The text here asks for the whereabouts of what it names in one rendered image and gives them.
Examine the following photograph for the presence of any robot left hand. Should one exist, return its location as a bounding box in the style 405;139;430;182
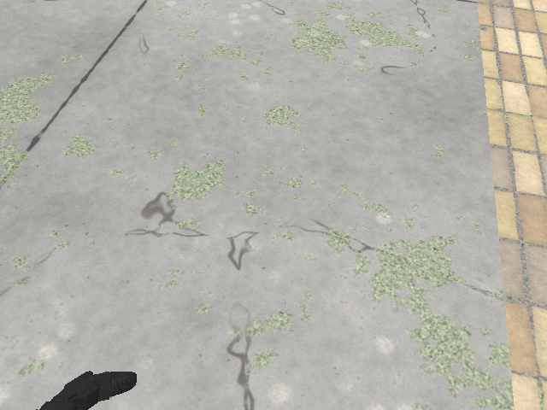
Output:
36;371;137;410

